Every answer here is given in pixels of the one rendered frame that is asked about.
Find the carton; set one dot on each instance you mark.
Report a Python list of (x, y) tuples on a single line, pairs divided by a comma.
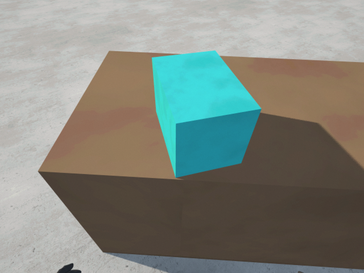
[(206, 115)]

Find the pedestal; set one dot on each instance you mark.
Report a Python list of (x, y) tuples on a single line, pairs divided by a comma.
[(297, 197)]

